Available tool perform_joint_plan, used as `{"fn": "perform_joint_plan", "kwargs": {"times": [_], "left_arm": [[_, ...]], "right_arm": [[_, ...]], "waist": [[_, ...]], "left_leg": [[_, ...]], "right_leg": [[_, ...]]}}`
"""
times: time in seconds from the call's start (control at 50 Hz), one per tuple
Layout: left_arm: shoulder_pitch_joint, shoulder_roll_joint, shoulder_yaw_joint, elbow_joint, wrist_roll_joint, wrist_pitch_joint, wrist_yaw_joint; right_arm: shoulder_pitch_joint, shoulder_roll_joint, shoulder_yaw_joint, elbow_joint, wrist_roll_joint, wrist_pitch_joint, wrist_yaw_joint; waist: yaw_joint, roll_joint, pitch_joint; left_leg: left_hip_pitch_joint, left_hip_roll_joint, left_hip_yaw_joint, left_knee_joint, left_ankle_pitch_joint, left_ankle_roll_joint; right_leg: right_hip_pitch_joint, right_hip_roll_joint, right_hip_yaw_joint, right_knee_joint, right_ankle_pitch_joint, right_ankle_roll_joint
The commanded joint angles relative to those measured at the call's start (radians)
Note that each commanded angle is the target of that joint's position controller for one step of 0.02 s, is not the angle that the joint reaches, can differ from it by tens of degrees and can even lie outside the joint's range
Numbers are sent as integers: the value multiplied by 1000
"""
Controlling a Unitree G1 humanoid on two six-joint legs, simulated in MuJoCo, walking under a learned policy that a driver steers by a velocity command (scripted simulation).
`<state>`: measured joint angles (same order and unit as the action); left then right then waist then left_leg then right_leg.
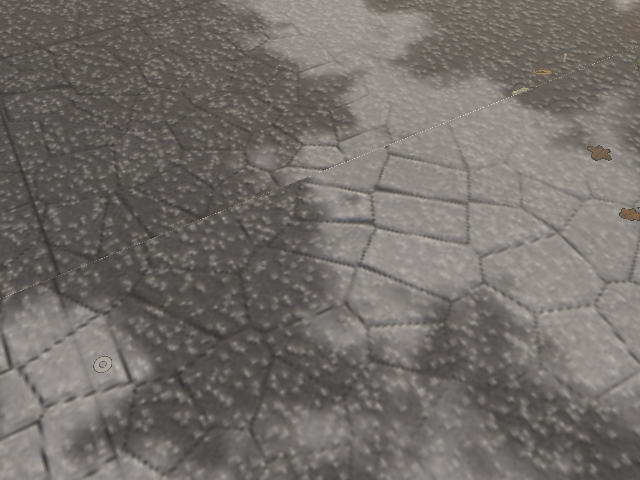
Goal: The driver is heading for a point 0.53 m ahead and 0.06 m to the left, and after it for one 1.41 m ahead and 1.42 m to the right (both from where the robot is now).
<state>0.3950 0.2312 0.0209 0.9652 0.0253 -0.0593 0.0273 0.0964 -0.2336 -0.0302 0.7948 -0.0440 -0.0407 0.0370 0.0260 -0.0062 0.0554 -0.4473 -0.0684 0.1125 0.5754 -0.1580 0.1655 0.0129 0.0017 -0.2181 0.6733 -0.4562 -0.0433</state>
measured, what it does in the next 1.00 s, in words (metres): walks ahead: right foot, then left foot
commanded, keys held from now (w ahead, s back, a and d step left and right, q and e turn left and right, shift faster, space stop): w+q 0.44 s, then w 0.06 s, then no key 0.02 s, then e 0.48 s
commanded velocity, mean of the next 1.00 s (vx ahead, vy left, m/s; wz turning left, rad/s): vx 0.35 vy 0.00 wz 0.20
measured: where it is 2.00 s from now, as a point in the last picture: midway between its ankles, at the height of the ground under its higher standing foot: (359, 376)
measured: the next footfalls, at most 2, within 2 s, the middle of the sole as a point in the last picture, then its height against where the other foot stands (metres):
right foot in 0.48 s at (374, 472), level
left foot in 0.92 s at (272, 457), level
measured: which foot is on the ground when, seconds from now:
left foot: down 0.00-0.48, up 0.50-0.90, down 0.92-1.00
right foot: up 0.00-0.46, down 0.48-0.92, up 0.94-1.00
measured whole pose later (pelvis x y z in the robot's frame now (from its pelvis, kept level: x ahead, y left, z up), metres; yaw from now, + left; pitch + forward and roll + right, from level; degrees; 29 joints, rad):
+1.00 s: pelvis +0.41 +0.03 +0.02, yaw +9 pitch +0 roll -1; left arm 0.31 0.28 0.06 0.84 0.01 0.02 0.01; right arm 0.13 -0.23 0.00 0.77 -0.02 -0.01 -0.04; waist 0.06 -0.03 0.06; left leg -0.32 -0.02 0.01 0.53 -0.20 0.05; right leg -0.36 0.09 0.07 0.85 -0.51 -0.03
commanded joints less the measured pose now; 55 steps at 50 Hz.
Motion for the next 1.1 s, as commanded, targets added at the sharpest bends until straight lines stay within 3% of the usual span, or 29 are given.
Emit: {"fn": "perform_joint_plan", "kwargs": {"times": [0.02, 0.04, 0.06, 0.1, 0.14, 0.18, 0.28, 0.38, 0.42, 0.46, 0.48, 0.5, 0.52, 0.54, 0.56, 0.58, 0.62, 0.7, 0.74, 0.84, 0.9, 0.92, 0.94, 0.96, 0.98, 1.0, 1.02, 1.06, 1.1], "left_arm": [[-74, 143, 29, -158, -4, -31, -18], [-142, 139, 23, -187, -6, -46, -24], [-145, 141, 21, -190, -11, -55, -26], [-121, 132, 21, -184, 14, -26, -27], [-100, 110, 17, -186, 29, 11, -35], [-142, 100, 15, -210, 27, 25, -40], [-350, 98, 9, -286, 17, 26, -44], [-473, 113, 2, -341, 5, 9, -48], [-421, 139, 8, -336, 2, 0, -45], [-226, 181, 27, -276, 1, -13, -31], [-92, 211, 40, -243, 12, -27, -19], [46, 286, 57, -244, 37, -30, -3], [-6, 348, 75, -243, 38, -16, -6], [-70, 240, 58, -249, 11, -9, -15], [-118, 160, 39, -250, -2, -13, -23], [-141, 122, 27, -240, -1, -17, -28], [-122, 108, 18, -198, -14, -30, -31], [-108, 143, 24, -157, -17, -31, -36], [-98, 169, 35, -148, -14, -14, -33], [-64, 191, 56, -142, -15, 28, -29], [-106, 194, 67, -160, -26, 54, -20], [-94, 158, 59, -178, -31, 55, -20], [-38, 70, 41, -196, -23, 55, -18], [1, 122, 57, -197, -20, 72, -8], [-2, 170, 72, -177, 0, 87, -6], [-30, 164, 78, -168, 3, 98, -11], [-32, 153, 80, -165, -1, 109, -15], [-38, 140, 80, -167, -2, 125, -27], [-66, 132, 79, -184, -11, 132, -35]], "right_arm": [[375, -286, -97, 42, 34, 13, -23], [311, -255, -91, 43, 42, 15, -30], [266, -198, -78, 41, 41, 15, -31], [198, -141, -59, 35, 42, 4, -38], [202, -153, -59, 35, 45, -16, -35], [226, -184, -67, 40, 44, -24, -33], [321, -189, -72, 52, 45, -17, -33], [377, -205, -77, 49, 29, -11, -44], [335, -222, -81, 31, 25, -12, -53], [276, -238, -84, 15, 24, -20, -47], [277, -214, -76, 17, 33, -28, -38], [319, -126, -51, -15, 53, -37, -33], [440, -96, -45, -26, 60, -31, -35], [427, -154, -49, 24, 24, -16, -47], [361, -145, -48, 28, 17, -14, -42], [314, -129, -43, 18, 15, -13, -40], [287, -115, -38, 7, 1, 2, -29], [242, -80, -15, -4, 5, 17, -24], [182, -66, -1, -18, 14, 21, -30], [89, -96, 4, -42, 31, 32, -58], [137, -100, 1, -36, 24, 17, -75], [164, -150, -10, -39, 11, 8, -84], [172, -210, -17, -59, 5, 6, -92], [176, -244, -35, -52, 31, 26, -88], [158, -180, -22, -67, 39, 33, -85], [101, -130, -9, -77, 36, 33, -86], [50, -109, -3, -91, 26, 38, -87], [43, -115, -6, -94, 17, 35, -93], [72, -121, -11, -86, 16, 32, -91]], "waist": [[-157, 115, -347], [-131, 48, -187], [-92, -11, -101], [-15, -37, -28], [8, -6, -44], [4, 17, -37], [-76, 67, -16], [-121, 80, -18], [-81, 91, -25], [11, 74, -100], [76, 16, -181], [105, -115, -334], [10, -329, -360], [-13, -137, -226], [-13, -32, -122], [-22, -10, -89], [-43, -90, -84], [-67, -104, -132], [-52, -119, -133], [-21, -127, -121], [-64, -95, -82], [-57, -13, -102], [-23, 190, -142], [-33, 289, -175], [-19, 149, -136], [-2, 102, -81], [19, 98, -66], [20, 137, -68], [8, 138, -89]], "left_leg": [[794, 416, -875, -240, 6, 316], [676, 390, -702, -273, 36, 272], [539, 353, -608, -301, 109, 224], [347, 251, -460, -335, 260, 156], [291, 203, -399, -346, 342, 143], [258, 171, -370, -362, 356, 131], [321, 137, -385, -347, 331, 72], [438, 172, -456, -273, 403, 57], [424, 187, -488, -231, 423, 26], [371, 154, -468, -66, 565, -15], [305, 91, -409, 134, 510, -39], [147, 17, -317, 426, 182, -67], [-86, -109, -236, 619, -408, -93], [-133, -28, -265, 696, -339, -88], [-105, -14, -261, 681, -270, -100], [-86, 7, -250, 637, -247, -110], [-47, 32, -217, 558, -241, -137], [8, 38, -137, 365, -183, -181], [51, 34, -120, 252, -132, -190], [128, 20, -124, 112, -79, -177], [267, 39, -147, -133, 21, -149], [354, 170, -258, -196, 63, -119], [439, 415, -462, -231, 342, -62], [381, 515, -573, -257, 437, 85], [344, 471, -530, -280, 348, 101], [286, 406, -434, -292, 284, 78], [255, 355, -353, -303, 253, 49], [247, 307, -248, -291, 330, 43], [279, 309, -205, -277, 353, 49]], "right_leg": [[-717, 58, 236, 836, -55, 15], [-792, -24, 288, 777, 58, 8], [-750, -58, 272, 683, 118, 11], [-632, -94, 265, 552, 132, 41], [-582, -97, 245, 479, 140, 68], [-595, -97, 222, 395, 198, 90], [-665, -79, 211, 142, 390, 107], [-652, -32, 225, -30, 411, 81], [-533, -17, 246, -110, 370, 57], [-264, 28, 223, -174, 314, 20], [-67, -28, 259, -219, 319, -13], [164, -282, 554, -259, 88, -75], [234, -452, 992, -386, 207, -193], [106, -419, 946, -369, 247, -207], [-19, -366, 765, -358, 450, -203], [-78, -312, 628, -352, 662, -185], [-123, -235, 470, -351, 992, -167], [-142, -180, 387, -342, 1203, -176], [-175, -155, 371, -333, 1167, -166], [-226, -153, 460, -295, 894, -144], [-307, -117, 535, -209, 612, -89], [-378, -72, 524, -126, 419, -45], [-459, 43, 386, 93, 11, -4], [-513, 130, 244, 283, -234, 8], [-526, 73, 275, 400, -185, 16], [-526, 51, 281, 442, -109, 29], [-513, 37, 276, 459, -59, 48], [-504, 37, 249, 495, 5, 76], [-505, 36, 239, 463, 27, 89]]}}
Keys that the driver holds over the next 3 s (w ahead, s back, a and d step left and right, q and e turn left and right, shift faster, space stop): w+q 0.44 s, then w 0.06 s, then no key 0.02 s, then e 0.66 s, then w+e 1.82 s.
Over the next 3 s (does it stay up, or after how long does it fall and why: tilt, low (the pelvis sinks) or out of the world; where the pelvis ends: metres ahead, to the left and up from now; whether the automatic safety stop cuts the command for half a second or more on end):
stays up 1.12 -0.41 0.02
